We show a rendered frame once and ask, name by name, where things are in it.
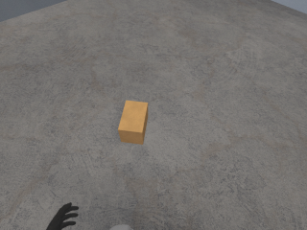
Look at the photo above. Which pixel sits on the robot left hand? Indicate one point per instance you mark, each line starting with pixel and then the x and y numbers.
pixel 57 223

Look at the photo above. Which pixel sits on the carton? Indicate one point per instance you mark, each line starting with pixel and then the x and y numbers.
pixel 133 122

